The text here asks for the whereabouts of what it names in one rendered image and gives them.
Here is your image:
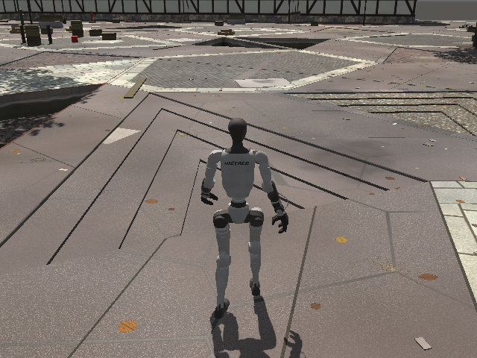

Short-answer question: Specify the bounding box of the robot right forearm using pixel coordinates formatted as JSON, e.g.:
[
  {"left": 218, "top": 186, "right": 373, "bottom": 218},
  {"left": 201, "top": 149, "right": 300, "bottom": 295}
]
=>
[{"left": 268, "top": 181, "right": 285, "bottom": 216}]

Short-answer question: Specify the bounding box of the robot left shin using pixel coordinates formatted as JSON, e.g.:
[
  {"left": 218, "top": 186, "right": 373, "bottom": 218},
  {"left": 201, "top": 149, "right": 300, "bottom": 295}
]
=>
[{"left": 215, "top": 254, "right": 229, "bottom": 308}]

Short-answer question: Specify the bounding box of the robot right hand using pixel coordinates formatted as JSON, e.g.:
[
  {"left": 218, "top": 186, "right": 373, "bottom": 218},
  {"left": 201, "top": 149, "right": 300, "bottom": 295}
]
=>
[{"left": 272, "top": 213, "right": 288, "bottom": 233}]

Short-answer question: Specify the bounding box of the robot left hand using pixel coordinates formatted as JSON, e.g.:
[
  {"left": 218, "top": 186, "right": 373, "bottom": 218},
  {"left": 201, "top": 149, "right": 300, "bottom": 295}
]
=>
[{"left": 201, "top": 193, "right": 218, "bottom": 205}]

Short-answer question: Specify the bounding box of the robot right upper arm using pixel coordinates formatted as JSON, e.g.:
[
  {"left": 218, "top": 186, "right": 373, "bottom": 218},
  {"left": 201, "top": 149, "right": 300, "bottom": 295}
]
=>
[{"left": 253, "top": 150, "right": 274, "bottom": 192}]

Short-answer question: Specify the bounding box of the robot left upper arm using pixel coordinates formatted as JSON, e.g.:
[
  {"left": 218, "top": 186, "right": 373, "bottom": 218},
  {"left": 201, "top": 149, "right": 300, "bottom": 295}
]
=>
[{"left": 203, "top": 150, "right": 223, "bottom": 189}]

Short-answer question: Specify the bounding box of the humanoid robot torso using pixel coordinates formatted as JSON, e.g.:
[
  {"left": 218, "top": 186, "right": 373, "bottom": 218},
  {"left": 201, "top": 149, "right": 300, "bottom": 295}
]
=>
[{"left": 221, "top": 147, "right": 255, "bottom": 224}]

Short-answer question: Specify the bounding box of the robot left forearm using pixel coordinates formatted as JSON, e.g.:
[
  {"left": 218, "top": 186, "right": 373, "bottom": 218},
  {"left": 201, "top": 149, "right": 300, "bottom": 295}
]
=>
[{"left": 201, "top": 178, "right": 211, "bottom": 198}]

